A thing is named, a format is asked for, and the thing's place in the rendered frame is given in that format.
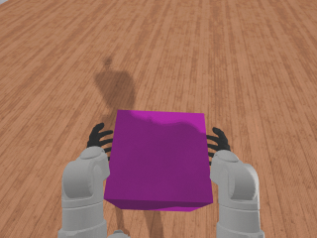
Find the carton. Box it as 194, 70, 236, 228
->
103, 109, 213, 212

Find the robot left shin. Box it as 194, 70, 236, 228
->
113, 229, 124, 234

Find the right robot hand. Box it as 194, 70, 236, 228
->
206, 127, 231, 166

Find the left robot hand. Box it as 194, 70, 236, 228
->
86, 122, 113, 161

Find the left robot forearm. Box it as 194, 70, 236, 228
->
57, 146, 110, 238

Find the right robot forearm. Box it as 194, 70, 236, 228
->
210, 150, 265, 238

